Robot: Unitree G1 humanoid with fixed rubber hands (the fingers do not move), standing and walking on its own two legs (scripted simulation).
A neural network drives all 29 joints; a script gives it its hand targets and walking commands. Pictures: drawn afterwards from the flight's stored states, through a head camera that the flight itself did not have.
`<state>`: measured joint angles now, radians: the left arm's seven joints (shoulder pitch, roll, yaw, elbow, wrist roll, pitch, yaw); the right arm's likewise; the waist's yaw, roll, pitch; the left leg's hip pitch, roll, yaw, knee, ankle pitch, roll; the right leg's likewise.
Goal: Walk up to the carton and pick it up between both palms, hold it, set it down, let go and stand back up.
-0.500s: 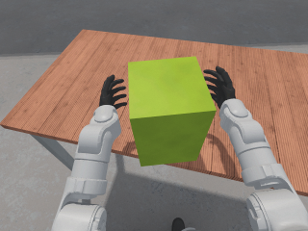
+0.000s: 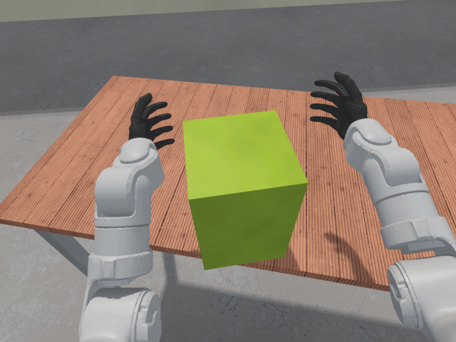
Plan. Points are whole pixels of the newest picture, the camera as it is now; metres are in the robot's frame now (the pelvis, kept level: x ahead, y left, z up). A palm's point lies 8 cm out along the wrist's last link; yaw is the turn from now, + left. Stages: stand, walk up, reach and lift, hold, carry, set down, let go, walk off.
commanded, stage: set down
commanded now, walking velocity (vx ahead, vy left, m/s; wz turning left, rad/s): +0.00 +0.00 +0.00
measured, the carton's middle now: (237, 194) +0.36 +0.01 +0.06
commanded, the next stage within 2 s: none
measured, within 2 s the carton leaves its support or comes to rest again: neither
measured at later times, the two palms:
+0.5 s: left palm (150, 178) +0.33 +0.15 +0.15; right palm (360, 158) +0.37 -0.19 +0.15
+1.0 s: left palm (145, 239) +0.27 +0.16 +0.08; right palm (370, 232) +0.28 -0.20 +0.07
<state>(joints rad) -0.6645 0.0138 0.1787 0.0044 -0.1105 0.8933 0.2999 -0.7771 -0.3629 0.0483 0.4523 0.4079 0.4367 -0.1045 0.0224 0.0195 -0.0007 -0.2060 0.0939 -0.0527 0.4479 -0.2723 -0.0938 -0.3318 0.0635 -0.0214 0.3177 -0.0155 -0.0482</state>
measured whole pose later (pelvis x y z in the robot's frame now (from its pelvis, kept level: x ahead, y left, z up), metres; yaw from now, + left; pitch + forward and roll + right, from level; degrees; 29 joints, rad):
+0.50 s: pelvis -0.02 +0.00 +0.00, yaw +0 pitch +1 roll +0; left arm -0.50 0.01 0.08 -0.06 -0.13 0.83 0.30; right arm -0.58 -0.37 0.01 0.33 0.35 0.40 0.00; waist 0.03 0.00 0.01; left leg -0.24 0.07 -0.04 0.47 -0.25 -0.09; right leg -0.38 0.04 0.00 0.36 -0.01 -0.04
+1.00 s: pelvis -0.03 +0.01 +0.00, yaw -2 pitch -2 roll +1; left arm -0.12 0.00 -0.04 -0.16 -0.12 0.58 0.33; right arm -0.14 -0.29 -0.06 0.10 0.27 0.21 0.03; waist 0.04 0.00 0.10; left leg -0.19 0.06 -0.01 0.48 -0.26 -0.07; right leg -0.35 0.04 0.03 0.39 -0.03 -0.03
